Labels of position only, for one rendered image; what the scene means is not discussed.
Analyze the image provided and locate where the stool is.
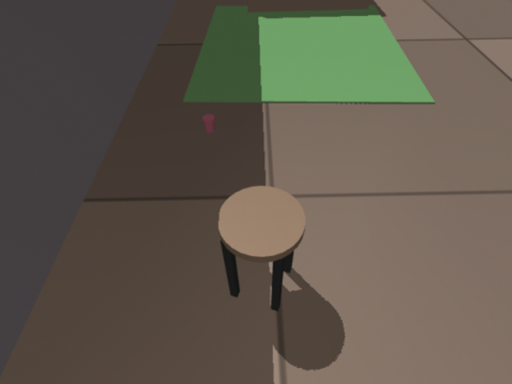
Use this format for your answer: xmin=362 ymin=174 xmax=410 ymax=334
xmin=218 ymin=186 xmax=306 ymax=311

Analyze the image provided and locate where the cup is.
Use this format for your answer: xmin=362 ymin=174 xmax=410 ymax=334
xmin=202 ymin=114 xmax=215 ymax=133

